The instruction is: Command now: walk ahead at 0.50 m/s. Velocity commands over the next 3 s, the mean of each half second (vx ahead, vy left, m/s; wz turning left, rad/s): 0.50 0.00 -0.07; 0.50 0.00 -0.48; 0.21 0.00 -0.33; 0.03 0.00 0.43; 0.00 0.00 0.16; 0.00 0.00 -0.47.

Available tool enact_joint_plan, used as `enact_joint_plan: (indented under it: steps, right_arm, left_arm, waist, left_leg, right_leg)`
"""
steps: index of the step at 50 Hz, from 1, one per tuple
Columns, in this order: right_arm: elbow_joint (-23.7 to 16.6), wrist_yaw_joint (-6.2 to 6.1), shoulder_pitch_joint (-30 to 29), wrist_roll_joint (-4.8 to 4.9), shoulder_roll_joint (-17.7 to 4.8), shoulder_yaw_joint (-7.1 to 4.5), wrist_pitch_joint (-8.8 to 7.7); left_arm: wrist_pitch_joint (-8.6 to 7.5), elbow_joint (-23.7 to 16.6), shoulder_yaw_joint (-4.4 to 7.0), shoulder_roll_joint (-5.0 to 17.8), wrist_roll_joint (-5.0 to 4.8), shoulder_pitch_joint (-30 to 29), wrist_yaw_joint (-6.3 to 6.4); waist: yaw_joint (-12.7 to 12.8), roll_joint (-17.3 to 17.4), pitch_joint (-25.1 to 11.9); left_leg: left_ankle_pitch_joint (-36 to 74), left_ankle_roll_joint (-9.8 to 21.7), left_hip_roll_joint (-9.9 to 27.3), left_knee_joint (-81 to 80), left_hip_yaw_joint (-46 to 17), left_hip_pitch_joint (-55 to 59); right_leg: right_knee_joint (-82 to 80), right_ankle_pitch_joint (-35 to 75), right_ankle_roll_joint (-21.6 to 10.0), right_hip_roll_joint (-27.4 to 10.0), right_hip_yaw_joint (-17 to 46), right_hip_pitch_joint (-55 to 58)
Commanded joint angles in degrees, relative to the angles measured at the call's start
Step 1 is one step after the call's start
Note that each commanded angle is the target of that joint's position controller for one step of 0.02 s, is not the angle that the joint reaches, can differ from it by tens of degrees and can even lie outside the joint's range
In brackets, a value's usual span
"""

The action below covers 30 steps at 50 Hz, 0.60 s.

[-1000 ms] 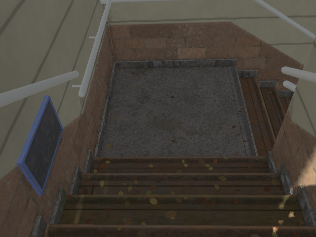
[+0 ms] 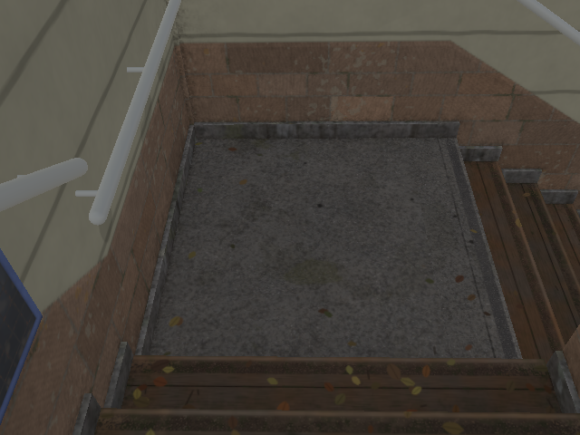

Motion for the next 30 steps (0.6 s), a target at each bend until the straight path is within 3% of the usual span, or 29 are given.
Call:
enact_joint_plan:
  steps: [1, 2, 3, 4, 5, 6, 7, 8, 9, 10, 11, 12, 13, 14, 15, 16, 17, 18, 21, 22, 23, 24, 25, 26, 27, 28, 29, 30]
  right_arm:
    - [-2.1, -0.60, 9.6, 3.54, -5.9, -1.49, -0.08]
    - [-3.4, -0.80, 4.2, 2.41, -7.5, -1.55, -0.27]
    - [-5.8, -0.68, -2.6, 1.94, -7.5, -1.29, 0.13]
    - [-4.5, -0.06, -6.5, -0.19, -9.2, -2.13, 1.36]
    - [-4.9, 0.24, -6.0, -0.61, -8.0, -2.43, 2.41]
    - [-4.0, 0.43, -7.2, -0.20, -7.2, -2.56, 2.44]
    - [-5.8, 1.44, -11.1, 0.16, -6.1, -2.20, 2.62]
    - [-4.6, 1.98, -11.2, -1.09, -4.5, -2.23, 2.96]
    - [-3.0, 2.09, -7.5, -2.82, -3.1, -1.76, 3.72]
    - [0.4, 1.91, -0.7, -2.29, -2.9, -1.78, 4.38]
    - [-1.1, 2.00, -3.1, -0.50, -4.1, -2.02, 4.39]
    - [-3.3, 2.35, -11.7, 0.05, -6.4, -2.99, 3.36]
    - [-5.1, 2.56, -17.7, 0.02, -5.9, -2.86, 2.81]
    - [-6.7, 3.00, -22.5, -0.62, -5.8, -2.44, 1.57]
    - [-6.9, 3.66, -23.9, -0.30, -4.7, -1.98, 1.08]
    - [-7.0, 4.12, -24.4, -0.11, -4.1, -1.80, 0.76]
    - [-7.7, 4.38, -25.0, -0.25, -4.8, -1.87, 0.51]
    - [-7.9, 4.75, -26.5, -0.24, -4.3, -1.69, 0.68]
    - [-10.8, 4.11, -29.5, 1.82, -6.0, -1.71, 0.31]
    - [-10.8, 3.63, -27.3, 2.31, -6.5, -1.80, 0.02]
    - [-9.2, 2.69, -22.4, 2.66, -7.0, -2.04, -0.35]
    - [-6.2, 2.00, -14.1, 1.87, -7.8, -2.53, -0.51]
    - [-3.4, 2.09, -4.3, 0.91, -9.6, -3.46, -0.29]
    - [-0.4, 2.27, 3.7, 0.06, -14.7, -4.63, -0.38]
    - [-0.6, 3.13, 8.1, -0.76, -15.0, -4.13, -0.07]
    - [-1.1, 3.80, 9.4, 1.04, -14.4, -4.16, 0.47]
    - [-2.4, 2.92, 5.9, 1.77, -16.7, -5.27, 0.36]
    - [-3.2, 2.36, 0.8, 2.03, -10.9, -4.04, 0.73]
  left_arm:
    - [0.37, 7.6, 2.62, 12.3, -0.74, 31.6, -1.01]
    - [0.92, 6.7, 2.55, 11.9, -1.66, 32.2, -1.14]
    - [0.62, 6.3, 3.10, 12.6, -1.64, 28.7, 0.23]
    - [0.72, 5.8, 1.27, 6.2, -1.66, 24.0, 0.62]
    - [0.24, 5.8, 0.86, 6.5, -0.96, 23.6, 0.88]
    - [-1.07, 6.3, -0.75, 2.8, -0.02, 20.7, 0.70]
    - [-2.31, 4.3, -1.23, 2.9, -1.02, 15.9, 1.34]
    - [-3.06, 4.4, -0.61, 5.4, -0.84, 15.1, 1.40]
    - [-3.53, 5.3, 0.16, 8.4, -0.57, 17.3, 1.60]
    - [-3.64, 5.5, 0.74, 10.0, -0.06, 18.6, 1.44]
    - [-3.21, 5.2, 0.26, 8.2, -1.19, 18.9, 1.10]
    - [-3.70, 7.2, -0.22, 5.0, -1.75, 22.1, 1.54]
    - [-3.56, 7.5, -0.66, 4.4, -1.94, 24.4, 2.04]
    - [-3.36, 6.5, -0.95, 3.3, -2.04, 21.8, 2.72]
    - [-3.35, 5.6, -0.70, 4.9, -1.02, 20.0, 2.78]
    - [-3.28, 5.4, -0.70, 5.8, -1.22, 19.1, 2.61]
    - [-3.22, 5.3, -0.44, 6.4, -1.09, 18.9, 2.37]
    - [-2.93, 6.1, -0.44, 5.8, -0.23, 20.3, 2.28]
    - [-1.66, 7.2, -0.40, 5.1, 1.24, 24.8, 2.99]
    - [-1.37, 7.4, -0.40, 5.2, 1.42, 26.4, 3.63]
    - [-0.67, 7.8, -0.12, 6.1, 1.54, 26.7, 3.99]
    - [0.03, 8.4, -0.36, 5.6, 1.88, 27.1, 4.17]
    - [0.46, 8.5, -0.30, 5.7, 1.26, 26.7, 4.09]
    - [-0.15, 9.0, 0.14, 4.0, -0.35, 30.4, 3.17]
    - [-0.35, 8.5, 0.15, 2.8, -3.33, 36.2, 3.93]
    - [-0.55, 6.7, -0.29, 3.7, -3.27, 32.5, 4.76]
    - [-0.48, 2.7, -0.73, 3.1, -2.44, 22.1, 4.61]
    - [0.25, 1.4, 0.23, 5.8, 0.07, 14.9, 3.77]
  waist:
    - [8.4, -10.4, -14.6]
    - [11.4, -5.5, -12.7]
    - [11.5, -7.4, -9.2]
    - [8.9, 2.2, -1.4]
    - [6.7, -3.1, 1.3]
    - [3.3, 3.8, 7.3]
    - [1.2, 4.5, 10.8]
    - [1.0, 0.4, 9.9]
    - [0.5, -2.6, 6.5]
    - [-0.8, -5.5, 1.1]
    - [-0.6, -4.8, 1.5]
    - [2.4, -1.8, 4.6]
    - [4.8, -2.2, 5.7]
    - [5.2, 0.8, 5.7]
    - [5.9, 2.1, 5.3]
    - [6.2, 1.8, 5.8]
    - [7.0, 1.7, 6.9]
    - [8.4, 0.7, 8.6]
    - [13.5, -1.4, 11.7]
    - [13.3, -1.0, 11.9]
    - [12.7, -0.9, 9.5]
    - [9.2, 0.9, 6.0]
    - [4.1, 3.2, 2.2]
    - [2.9, 14.0, -3.3]
    - [3.6, 16.9, -13.6]
    - [0.7, 12.3, -15.9]
    - [-0.9, 15.8, -11.3]
    - [0.6, 7.8, -3.7]
  left_leg:
    - [-7.7, 1.0, -0.8, 41.3, -7.4, -41.3]
    - [-0.6, 2.2, 0.8, 39.9, -9.0, -50.4]
    - [8.1, 0.7, 2.8, 32.9, -10.1, -55.3]
    - [13.2, -0.4, 4.4, 26.6, -9.3, -52.2]
    - [15.6, -1.7, 5.2, 22.5, -10.3, -47.9]
    - [27.7, -2.6, 6.9, 8.4, -14.8, -45.6]
    - [38.6, -5.1, 7.1, -12.8, -12.5, -32.4]
    - [43.3, -6.0, 6.9, -18.5, -9.0, -24.6]
    - [45.2, -6.1, 6.7, -19.4, -7.1, -20.6]
    - [49.4, -5.4, 6.1, -13.9, -6.2, -17.8]
    - [49.4, -5.0, 7.1, -16.4, -6.0, -17.8]
    - [62.3, -4.0, 8.8, -25.9, -10.7, -28.8]
    - [64.3, -3.6, 8.9, -30.3, -10.8, -33.7]
    - [74.6, -4.3, 8.8, -39.8, -9.4, -29.3]
    - [79.6, -4.7, 7.3, -42.9, -6.5, -21.6]
    - [79.6, -4.7, 6.6, -44.5, -5.4, -15.2]
    - [78.2, -4.9, 6.7, -46.0, -5.5, -13.0]
    - [75.8, -5.2, 6.6, -48.7, -4.5, -12.1]
    - [69.3, -5.9, 9.3, -61.3, -6.7, -14.3]
    - [69.4, -5.9, 10.4, -67.0, -7.4, -10.6]
    - [68.0, -5.9, 10.6, -69.5, -7.0, -4.8]
    - [68.2, -5.4, 9.8, -71.2, -4.4, 3.2]
    - [69.2, -5.0, 10.7, -73.4, -3.9, 15.2]
    - [85.5, -4.0, 15.4, -61.2, -6.3, 33.0]
    - [99.7, 0.6, 26.5, -41.2, -13.9, 49.6]
    - [84.3, 3.3, 30.3, -43.7, -18.9, 47.7]
    - [43.1, 10.3, 34.2, -56.7, -26.7, 39.4]
    - [22.1, 9.8, 30.2, -63.6, -25.6, 26.0]
  right_leg:
    - [23.0, 51.9, -9.3, -20.8, 16.5, 50.4]
    - [17.3, 36.7, -10.7, -21.5, 17.5, 47.3]
    - [7.6, 1.9, -16.1, -25.1, 25.8, 38.4]
    - [2.6, -13.1, -13.0, -18.8, 22.9, 24.6]
    - [3.1, -13.5, -14.9, -21.3, 26.8, 13.7]
    - [5.6, -8.4, -10.3, -17.0, 21.4, 4.3]
    - [0.3, -8.3, -6.8, -12.8, 13.8, -11.7]
    - [-0.9, -6.6, -7.1, -10.3, 12.8, -16.2]
    - [1.9, 5.5, -8.4, -10.7, 12.6, -14.6]
    - [5.6, 11.6, -8.9, -11.7, 13.0, -11.1]
    - [6.1, 10.3, -7.6, -10.8, 12.1, -10.7]
    - [9.7, -5.2, -7.2, -9.1, 13.9, -1.8]
    - [11.0, -11.9, -7.4, -9.6, 16.7, 2.1]
    - [13.1, -20.6, -6.2, -7.4, 13.9, -0.7]
    - [13.0, -27.7, -6.0, -6.0, 12.7, -6.5]
    - [13.0, -29.9, -6.2, -5.7, 12.7, -10.7]
    - [15.3, -28.9, -6.7, -5.8, 13.7, -11.6]
    - [16.6, -25.9, -7.1, -5.9, 13.2, -12.0]
    - [22.9, -17.2, -7.7, -5.9, 17.1, -1.4]
    - [26.4, -14.2, -7.6, -6.0, 17.1, 0.2]
    - [33.9, -8.3, -7.5, -4.6, 16.0, 1.3]
    - [44.4, -5.2, -7.1, -2.4, 13.7, 1.1]
    - [58.1, -8.1, -7.2, 0.2, 12.9, -4.7]
    - [76.8, -41.8, -4.6, 7.5, 8.0, -19.5]
    - [96.5, -62.3, -3.2, 7.4, 7.0, -34.5]
    - [100.8, -58.3, -3.2, 4.2, 5.9, -42.6]
    - [96.7, -45.4, -2.9, 2.8, 4.4, -51.6]
    - [89.7, -37.1, -2.4, 0.1, 4.6, -50.0]
Next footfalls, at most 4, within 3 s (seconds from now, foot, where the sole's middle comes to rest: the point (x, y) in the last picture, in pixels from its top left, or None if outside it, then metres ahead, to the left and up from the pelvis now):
0.50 left None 0.40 0.13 -0.98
1.06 right None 0.65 -0.11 -1.15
1.54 left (264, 403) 0.88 0.07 -1.33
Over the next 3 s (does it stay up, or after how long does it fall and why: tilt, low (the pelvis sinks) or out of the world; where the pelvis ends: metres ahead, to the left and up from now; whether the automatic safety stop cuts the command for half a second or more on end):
stays up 0.78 0.14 -0.57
